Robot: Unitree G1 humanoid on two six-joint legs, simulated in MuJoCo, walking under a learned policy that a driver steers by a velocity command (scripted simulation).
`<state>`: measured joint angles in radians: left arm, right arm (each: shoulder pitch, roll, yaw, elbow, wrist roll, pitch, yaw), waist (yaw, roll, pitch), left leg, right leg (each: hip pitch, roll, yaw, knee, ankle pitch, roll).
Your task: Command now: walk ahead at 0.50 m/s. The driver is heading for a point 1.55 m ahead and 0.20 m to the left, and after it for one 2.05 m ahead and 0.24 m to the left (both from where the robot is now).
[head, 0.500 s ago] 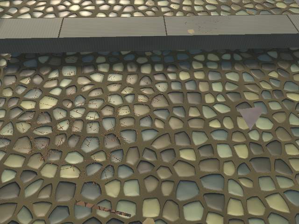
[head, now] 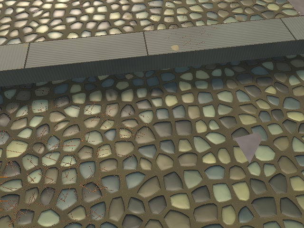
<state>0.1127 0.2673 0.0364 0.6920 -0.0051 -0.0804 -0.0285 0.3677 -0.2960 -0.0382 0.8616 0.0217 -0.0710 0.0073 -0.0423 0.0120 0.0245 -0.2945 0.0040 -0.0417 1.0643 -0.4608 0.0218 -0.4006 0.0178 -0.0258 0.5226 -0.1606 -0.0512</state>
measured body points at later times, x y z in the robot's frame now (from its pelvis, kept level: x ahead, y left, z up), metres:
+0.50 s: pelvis +0.27 +0.05 +0.00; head +0.31 +0.07 +0.44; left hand +0.29 +0.34 -0.14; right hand +0.46 -0.20 -0.09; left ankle +0.36 +0.15 -0.73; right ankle +0.12 -0.09 -0.66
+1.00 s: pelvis +0.55 +0.01 -0.01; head +0.58 +0.00 +0.44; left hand +0.76 +0.26 -0.09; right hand +0.54 -0.27 -0.15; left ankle +0.37 +0.15 -0.70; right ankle +0.66 -0.09 -0.73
